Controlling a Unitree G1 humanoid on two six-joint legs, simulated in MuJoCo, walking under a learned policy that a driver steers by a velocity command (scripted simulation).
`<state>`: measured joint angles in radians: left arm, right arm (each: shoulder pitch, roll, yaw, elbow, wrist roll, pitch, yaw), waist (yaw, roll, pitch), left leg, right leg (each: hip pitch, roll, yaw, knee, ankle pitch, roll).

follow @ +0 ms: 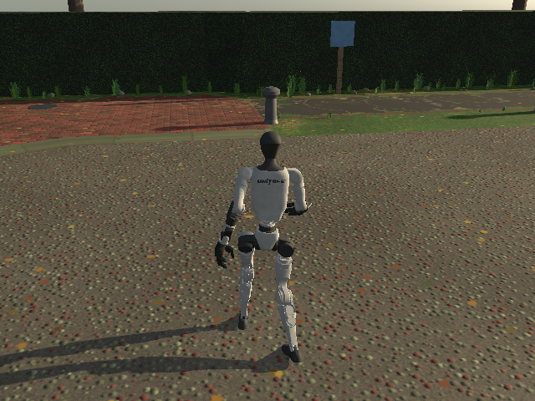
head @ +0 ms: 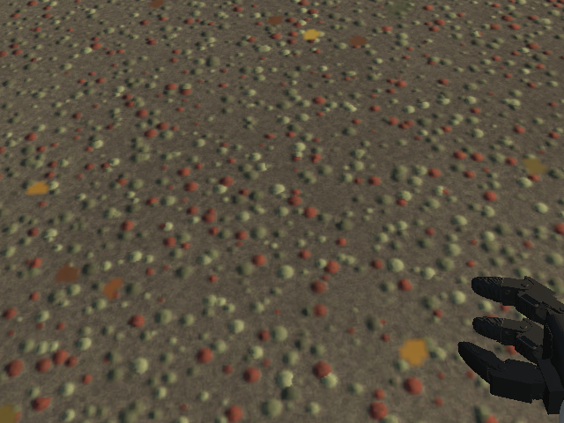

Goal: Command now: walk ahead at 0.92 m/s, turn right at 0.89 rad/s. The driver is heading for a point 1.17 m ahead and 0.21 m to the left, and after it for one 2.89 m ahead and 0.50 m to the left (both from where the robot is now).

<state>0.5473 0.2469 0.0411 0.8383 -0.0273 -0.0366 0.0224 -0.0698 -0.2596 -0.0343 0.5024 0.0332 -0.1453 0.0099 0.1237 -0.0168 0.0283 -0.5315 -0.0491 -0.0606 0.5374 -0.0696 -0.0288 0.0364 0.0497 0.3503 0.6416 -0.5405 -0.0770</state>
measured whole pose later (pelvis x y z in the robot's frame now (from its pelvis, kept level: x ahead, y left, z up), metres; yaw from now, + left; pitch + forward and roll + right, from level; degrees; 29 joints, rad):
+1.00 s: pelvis +0.81 +0.04 +0.02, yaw +32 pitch -3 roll -1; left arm 0.06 0.27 0.01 0.60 0.00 -0.14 0.01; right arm 0.42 -0.28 -0.06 0.72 0.01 -0.06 0.04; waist -0.06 -0.02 0.09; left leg -0.22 -0.20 -0.05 0.51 -0.23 0.18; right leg -0.54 -0.07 0.18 1.18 -0.30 0.01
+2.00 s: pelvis +1.25 +0.28 +0.03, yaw +8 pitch +1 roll +1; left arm 0.22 0.36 0.08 0.60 -0.02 0.07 0.02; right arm 0.10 -0.28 -0.05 0.71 -0.03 0.01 -0.03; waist -0.01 -0.04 0.09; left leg -0.25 0.01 0.12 0.37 -0.13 0.04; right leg -0.56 -0.09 0.03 1.02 -0.33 0.12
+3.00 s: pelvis +1.31 +0.28 +0.04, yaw +23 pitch +3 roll -3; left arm 0.05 0.32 0.09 0.70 0.00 0.00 0.03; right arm 0.18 -0.34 -0.08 0.61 0.02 0.05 -0.04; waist 0.00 -0.02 0.06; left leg -0.25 -0.08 -0.19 0.45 -0.23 0.07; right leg -0.53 0.04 0.12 0.88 -0.29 0.11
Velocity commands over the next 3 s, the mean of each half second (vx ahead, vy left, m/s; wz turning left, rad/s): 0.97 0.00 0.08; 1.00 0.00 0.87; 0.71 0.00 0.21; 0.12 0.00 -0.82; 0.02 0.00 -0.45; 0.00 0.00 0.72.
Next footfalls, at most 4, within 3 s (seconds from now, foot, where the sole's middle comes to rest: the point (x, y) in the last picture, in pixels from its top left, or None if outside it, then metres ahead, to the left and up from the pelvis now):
0.36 right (433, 416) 0.47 -0.20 -0.75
0.80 left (316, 257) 0.85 0.08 -0.75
1.26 right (300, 136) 1.30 0.17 -0.75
1.70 left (229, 128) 1.32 0.41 -0.75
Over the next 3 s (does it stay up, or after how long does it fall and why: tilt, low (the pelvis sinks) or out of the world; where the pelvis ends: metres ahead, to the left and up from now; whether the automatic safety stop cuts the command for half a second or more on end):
stays up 1.31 0.28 0.04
